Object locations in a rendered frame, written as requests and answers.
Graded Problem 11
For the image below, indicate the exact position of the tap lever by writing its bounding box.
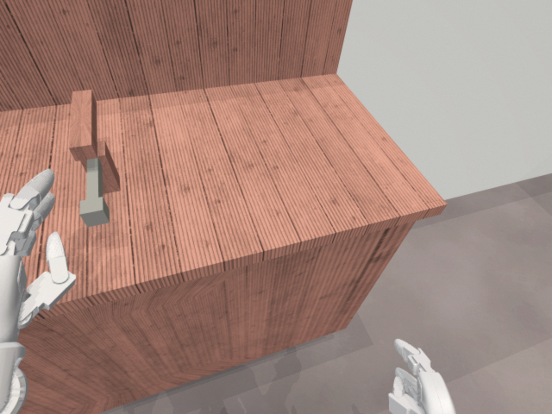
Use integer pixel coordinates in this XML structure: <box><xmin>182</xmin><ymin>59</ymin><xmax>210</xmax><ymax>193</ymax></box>
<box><xmin>79</xmin><ymin>157</ymin><xmax>110</xmax><ymax>227</ymax></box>

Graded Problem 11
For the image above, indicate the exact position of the counter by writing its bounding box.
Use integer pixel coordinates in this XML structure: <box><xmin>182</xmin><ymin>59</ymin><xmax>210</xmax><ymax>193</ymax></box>
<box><xmin>0</xmin><ymin>0</ymin><xmax>448</xmax><ymax>414</ymax></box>

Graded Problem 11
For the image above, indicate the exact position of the robot right hand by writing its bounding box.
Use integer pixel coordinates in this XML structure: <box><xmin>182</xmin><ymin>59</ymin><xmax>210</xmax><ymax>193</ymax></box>
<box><xmin>388</xmin><ymin>339</ymin><xmax>456</xmax><ymax>414</ymax></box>

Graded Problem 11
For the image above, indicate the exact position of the left robot forearm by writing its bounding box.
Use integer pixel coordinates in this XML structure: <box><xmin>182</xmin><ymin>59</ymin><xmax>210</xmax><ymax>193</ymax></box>
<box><xmin>0</xmin><ymin>342</ymin><xmax>28</xmax><ymax>414</ymax></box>

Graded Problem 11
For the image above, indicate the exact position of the robot left hand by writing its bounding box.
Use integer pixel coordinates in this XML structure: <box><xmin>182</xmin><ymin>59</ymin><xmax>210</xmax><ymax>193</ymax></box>
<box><xmin>0</xmin><ymin>169</ymin><xmax>76</xmax><ymax>343</ymax></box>

